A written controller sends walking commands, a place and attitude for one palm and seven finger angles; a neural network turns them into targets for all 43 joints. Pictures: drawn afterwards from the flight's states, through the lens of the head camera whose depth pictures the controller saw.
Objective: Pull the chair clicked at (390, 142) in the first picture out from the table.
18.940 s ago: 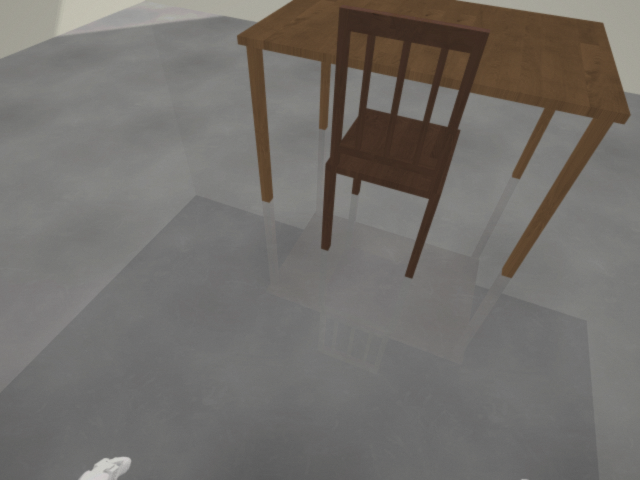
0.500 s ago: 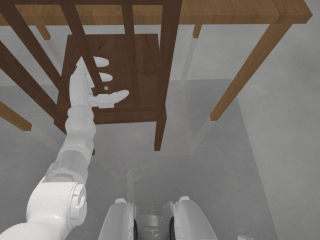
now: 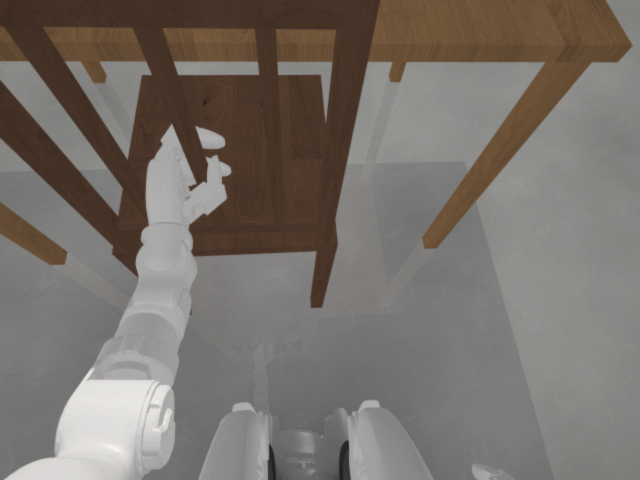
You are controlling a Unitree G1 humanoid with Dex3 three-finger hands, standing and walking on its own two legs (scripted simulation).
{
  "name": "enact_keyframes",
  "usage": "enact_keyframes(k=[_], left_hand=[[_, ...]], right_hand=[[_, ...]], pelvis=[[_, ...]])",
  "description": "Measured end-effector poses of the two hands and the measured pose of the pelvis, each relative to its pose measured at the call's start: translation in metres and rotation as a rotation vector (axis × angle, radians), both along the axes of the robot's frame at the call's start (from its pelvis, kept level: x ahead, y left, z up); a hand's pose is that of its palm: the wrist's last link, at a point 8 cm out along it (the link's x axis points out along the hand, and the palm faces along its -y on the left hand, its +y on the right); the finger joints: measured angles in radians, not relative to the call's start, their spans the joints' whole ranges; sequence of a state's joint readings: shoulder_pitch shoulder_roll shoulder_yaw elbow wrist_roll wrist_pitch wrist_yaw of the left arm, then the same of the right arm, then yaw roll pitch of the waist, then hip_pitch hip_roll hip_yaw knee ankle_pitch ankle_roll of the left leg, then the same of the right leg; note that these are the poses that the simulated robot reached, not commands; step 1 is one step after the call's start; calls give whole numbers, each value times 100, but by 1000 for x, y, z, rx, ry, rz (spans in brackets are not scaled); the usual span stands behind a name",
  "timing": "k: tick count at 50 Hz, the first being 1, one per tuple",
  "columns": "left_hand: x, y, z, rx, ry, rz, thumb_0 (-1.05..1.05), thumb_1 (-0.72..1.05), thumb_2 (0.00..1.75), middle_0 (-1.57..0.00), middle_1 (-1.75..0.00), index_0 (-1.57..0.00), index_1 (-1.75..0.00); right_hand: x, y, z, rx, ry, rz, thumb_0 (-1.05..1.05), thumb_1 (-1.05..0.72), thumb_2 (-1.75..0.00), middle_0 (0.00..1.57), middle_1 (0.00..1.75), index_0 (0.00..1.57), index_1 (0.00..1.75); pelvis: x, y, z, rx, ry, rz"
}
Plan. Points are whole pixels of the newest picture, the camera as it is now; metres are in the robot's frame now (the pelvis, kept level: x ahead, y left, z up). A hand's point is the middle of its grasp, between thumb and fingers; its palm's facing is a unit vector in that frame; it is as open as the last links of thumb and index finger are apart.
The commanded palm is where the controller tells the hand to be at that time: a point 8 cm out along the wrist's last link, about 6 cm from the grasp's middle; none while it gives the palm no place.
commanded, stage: hook a spindle and tug to test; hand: left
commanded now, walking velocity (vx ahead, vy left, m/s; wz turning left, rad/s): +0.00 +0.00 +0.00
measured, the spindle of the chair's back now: (194, 154) +0.50 +0.14 +0.05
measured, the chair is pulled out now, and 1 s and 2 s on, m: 0.00 0.06 0.22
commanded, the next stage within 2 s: step backward, pulling the chair out in 0.36 s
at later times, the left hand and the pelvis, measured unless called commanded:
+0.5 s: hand (221, 210) +0.43 +0.11 +0.02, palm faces +0.00 -1.00 -0.03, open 5.2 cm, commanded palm +0.41 +0.15 +0.02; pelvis +0.03 +0.00 +0.02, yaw +0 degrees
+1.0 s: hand (220, 215) +0.41 +0.10 +0.04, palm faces -0.11 -0.99 -0.12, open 5.0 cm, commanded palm +0.40 +0.15 +0.04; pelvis +0.04 +0.02 +0.11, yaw -2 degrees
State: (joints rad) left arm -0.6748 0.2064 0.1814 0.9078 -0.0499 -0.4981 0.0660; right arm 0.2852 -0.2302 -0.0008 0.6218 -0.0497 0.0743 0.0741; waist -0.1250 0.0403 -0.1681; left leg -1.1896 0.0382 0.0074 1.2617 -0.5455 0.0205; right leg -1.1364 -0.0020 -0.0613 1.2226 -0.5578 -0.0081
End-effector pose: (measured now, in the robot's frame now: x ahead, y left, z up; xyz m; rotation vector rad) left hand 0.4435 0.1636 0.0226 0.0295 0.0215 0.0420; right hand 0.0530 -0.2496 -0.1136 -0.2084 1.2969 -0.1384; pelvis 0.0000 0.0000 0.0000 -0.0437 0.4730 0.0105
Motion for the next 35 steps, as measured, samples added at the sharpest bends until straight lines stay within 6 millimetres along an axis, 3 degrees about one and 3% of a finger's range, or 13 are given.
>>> enact_keyframes(k=[25, 30, 35], left_hand=[[-31, -5, 2, 1, 25, -42, 2, 77, 81, -41, -140, -40, -145], [-28, -4, 23, 119, 260, -60, 5, 77, 82, -38, -128, -40, -145], [-30, -7, 33, 91, 421, -55, 6, 77, 82, -31, -113, -44, -145]], right_hand=[[59, 8, 16, 26, -93, 8, 0, -91, -90, 20, 30, 20, 29], [67, 18, 50, 11, -101, -84, 0, -91, -90, 20, 30, 20, 29], [68, 23, 85, -14, -96, -104, 0, -91, -90, 20, 30, 20, 29]], pelvis=[[28, 2, 16, 10, -38, -6], [35, 7, 55, 27, -150, -2], [44, 11, 89, 25, -201, -12]])
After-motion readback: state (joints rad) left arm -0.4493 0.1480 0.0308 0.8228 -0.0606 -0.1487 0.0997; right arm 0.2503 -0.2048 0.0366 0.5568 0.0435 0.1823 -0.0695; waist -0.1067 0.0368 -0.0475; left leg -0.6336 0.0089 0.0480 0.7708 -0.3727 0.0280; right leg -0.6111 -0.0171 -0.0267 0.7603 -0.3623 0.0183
